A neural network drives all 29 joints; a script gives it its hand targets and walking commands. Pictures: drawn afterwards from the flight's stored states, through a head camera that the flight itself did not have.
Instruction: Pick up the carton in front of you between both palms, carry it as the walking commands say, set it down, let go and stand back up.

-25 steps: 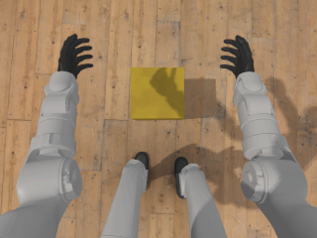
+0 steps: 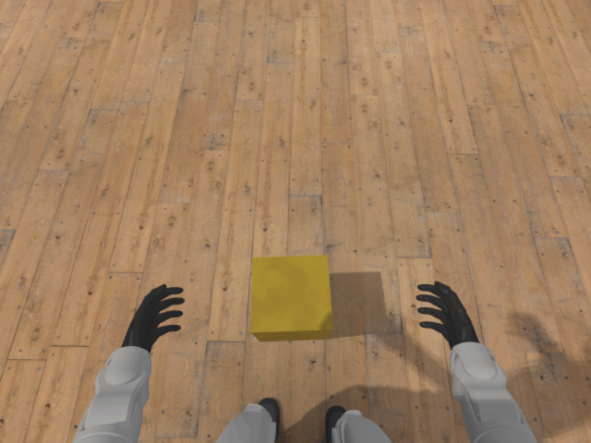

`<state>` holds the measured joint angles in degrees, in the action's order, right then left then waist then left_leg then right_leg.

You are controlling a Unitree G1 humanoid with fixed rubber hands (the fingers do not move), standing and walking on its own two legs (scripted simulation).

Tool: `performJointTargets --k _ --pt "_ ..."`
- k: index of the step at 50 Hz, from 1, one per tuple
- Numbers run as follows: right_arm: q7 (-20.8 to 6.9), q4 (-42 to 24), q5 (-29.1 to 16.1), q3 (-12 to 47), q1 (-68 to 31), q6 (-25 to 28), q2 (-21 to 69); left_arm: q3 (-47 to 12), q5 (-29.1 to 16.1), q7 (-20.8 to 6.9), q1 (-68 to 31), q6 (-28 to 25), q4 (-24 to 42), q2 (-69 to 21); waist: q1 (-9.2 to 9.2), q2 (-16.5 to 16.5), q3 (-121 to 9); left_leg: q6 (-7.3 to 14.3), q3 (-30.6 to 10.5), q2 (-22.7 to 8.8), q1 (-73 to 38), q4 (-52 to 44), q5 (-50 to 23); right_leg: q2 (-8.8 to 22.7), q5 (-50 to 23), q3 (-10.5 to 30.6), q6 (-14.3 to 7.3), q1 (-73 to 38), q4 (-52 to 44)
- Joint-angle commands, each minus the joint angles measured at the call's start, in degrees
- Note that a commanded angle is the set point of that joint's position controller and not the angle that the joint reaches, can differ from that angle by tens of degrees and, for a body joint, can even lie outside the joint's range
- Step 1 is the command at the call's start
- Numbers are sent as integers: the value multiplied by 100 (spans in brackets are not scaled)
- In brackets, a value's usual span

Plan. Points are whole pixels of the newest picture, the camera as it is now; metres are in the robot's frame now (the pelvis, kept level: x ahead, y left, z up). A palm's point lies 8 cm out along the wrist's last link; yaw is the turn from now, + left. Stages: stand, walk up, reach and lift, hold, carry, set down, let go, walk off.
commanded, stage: let go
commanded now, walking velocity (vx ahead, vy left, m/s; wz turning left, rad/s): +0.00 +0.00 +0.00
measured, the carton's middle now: (291, 301) +0.41 +0.03 -0.63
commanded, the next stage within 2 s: stand in 0.66 s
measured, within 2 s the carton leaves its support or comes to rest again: neither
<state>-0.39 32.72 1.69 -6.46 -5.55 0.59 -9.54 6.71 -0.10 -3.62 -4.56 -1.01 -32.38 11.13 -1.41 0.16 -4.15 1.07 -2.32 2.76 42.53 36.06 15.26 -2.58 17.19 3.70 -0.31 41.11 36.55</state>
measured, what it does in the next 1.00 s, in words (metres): stands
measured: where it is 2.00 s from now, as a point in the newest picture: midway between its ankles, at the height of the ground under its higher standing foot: outside the picture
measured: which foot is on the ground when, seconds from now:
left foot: down 0.00-1.00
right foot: down 0.00-1.00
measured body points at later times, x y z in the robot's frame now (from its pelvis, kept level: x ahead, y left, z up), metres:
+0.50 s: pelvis +0.01 -0.02 +0.02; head +0.02 -0.01 +0.47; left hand +0.18 +0.22 -0.05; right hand +0.19 -0.25 -0.05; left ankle +0.00 +0.10 -0.72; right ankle -0.02 -0.11 -0.72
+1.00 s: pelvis +0.05 +0.00 +0.01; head +0.05 +0.00 +0.46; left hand +0.15 +0.26 -0.09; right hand +0.15 -0.26 -0.10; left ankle +0.00 +0.11 -0.72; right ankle -0.02 -0.12 -0.72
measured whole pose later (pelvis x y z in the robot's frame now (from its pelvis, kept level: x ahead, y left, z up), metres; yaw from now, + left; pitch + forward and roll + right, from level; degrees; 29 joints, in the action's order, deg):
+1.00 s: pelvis +0.05 +0.00 +0.01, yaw +1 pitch +4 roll +0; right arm 0.7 43.2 1.5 -0.7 18.1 3.5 -15.0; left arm 0.6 1.3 1.5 18.2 -3.2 -39.6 15.4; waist -0.2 -0.5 -5.3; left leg 1.1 -2.4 2.7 14.7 31.4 20.3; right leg -1.2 22.2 1.9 -0.8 12.8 31.3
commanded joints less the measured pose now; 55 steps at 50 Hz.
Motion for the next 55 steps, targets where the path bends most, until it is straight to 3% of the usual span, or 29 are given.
performJointTargets --k 1,8,13,19,31,32,33,34,35,37,41,43,55 --pt "-49 -736 -70 -8 489 164 -538 14 -48 19 570 -158 727 557 13 -25 -2181 -180 -118 -165 -2870 -390 -2666 51 -2054 -97 106 -1601 -602" --pt "-187 -1126 -153 200 1404 33 -618 -206 -59 -30 1413 -1 1139 598 102 -174 -713 -160 58 -65 -3303 -1191 -1619 127 -1734 -98 138 -2815 -1353" --pt "-287 -1281 -197 286 1559 -281 -680 -268 -36 -80 1542 327 1302 674 123 -177 232 -147 133 -25 -3632 -1387 -874 191 -975 -112 115 -2931 -1656" --pt "-352 -1317 -196 297 1490 -644 -717 -230 68 -109 1433 716 1364 716 107 -142 858 -142 190 -2 -3967 -1322 -588 258 -544 -117 67 -2861 -1761" --pt "-349 -1406 -95 247 1557 -842 -769 -228 121 -68 1452 902 1429 649 131 -78 744 -171 138 -33 -4114 -1268 -1199 139 -1312 -201 74 -3348 -1538" --pt "-240 -1054 -178 139 1863 -674 -799 -215 226 88 1268 1202 1712 841 142 122 349 -199 176 110 -4025 -1129 -1176 144 -1721 -125 34 -3689 -1382" --pt "-183 -1172 -178 252 1774 -623 -764 -284 182 161 1365 1286 1692 795 167 -35 444 -175 134 63 -3899 -1094 -1198 143 -1801 -140 41 -3597 -1274" --pt "42 -302 174 261 2117 -210 -1163 -327 175 371 1862 504 559 958 120 -153 721 -307 -358 -669 -3018 -1521 584 639 807 38 160 -2801 -1532" --pt "138 -328 211 199 2096 -50 -1298 -303 329 472 1998 212 520 980 84 -11 1071 -269 -567 -744 -2585 -1632 1186 664 1090 224 119 -2640 -1558" --pt "142 -111 142 281 1963 180 -1115 -341 333 505 1814 -123 349 890 114 18 883 -216 -700 -763 -2332 -1566 885 741 664 412 44 -2668 -1370" --pt "66 277 30 354 1977 468 -1073 -384 212 459 1827 -396 55 928 101 -17 -253 -85 -713 -771 -2916 -1082 -1096 801 -993 454 6 -2995 -1009" --pt "87 446 0 368 2123 480 -1133 -398 189 479 1990 -404 -95 977 94 -7 -352 -48 -699 -765 -3002 -896 -1711 785 -1486 413 13 -2988 -876" --pt "187 956 -61 491 2604 253 -1197 -524 92 586 2582 -195 -609 1049 102 -38 -37 25 -531 -659 -2941 -524 -2229 712 -2269 231 -69 -2867 -610"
